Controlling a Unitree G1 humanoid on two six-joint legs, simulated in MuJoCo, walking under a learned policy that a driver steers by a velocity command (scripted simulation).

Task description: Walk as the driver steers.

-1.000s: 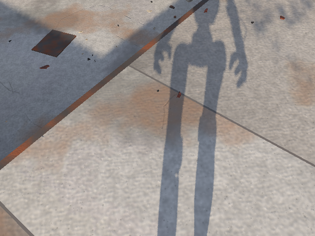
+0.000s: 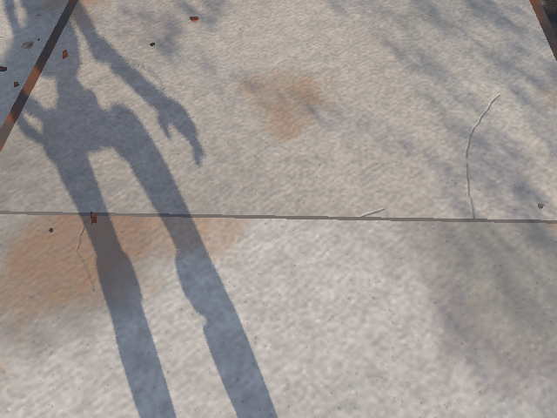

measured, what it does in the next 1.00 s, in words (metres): steps on the spot: left foot, then right foot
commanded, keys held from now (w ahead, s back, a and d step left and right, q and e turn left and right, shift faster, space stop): e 0.22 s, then no key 0.78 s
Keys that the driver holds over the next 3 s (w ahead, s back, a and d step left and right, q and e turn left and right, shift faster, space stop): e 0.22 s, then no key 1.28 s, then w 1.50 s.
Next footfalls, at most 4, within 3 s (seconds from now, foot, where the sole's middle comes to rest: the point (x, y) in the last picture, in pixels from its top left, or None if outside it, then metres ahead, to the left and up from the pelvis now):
0.50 left None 0.08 0.10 -0.76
0.78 right None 0.00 -0.11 -0.76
2.22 right None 0.42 -0.13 -0.76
2.76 left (315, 295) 0.76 -0.05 -0.76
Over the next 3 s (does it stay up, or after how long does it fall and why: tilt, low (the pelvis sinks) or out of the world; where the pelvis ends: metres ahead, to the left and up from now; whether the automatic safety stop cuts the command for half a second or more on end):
stays up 0.71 -0.10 0.02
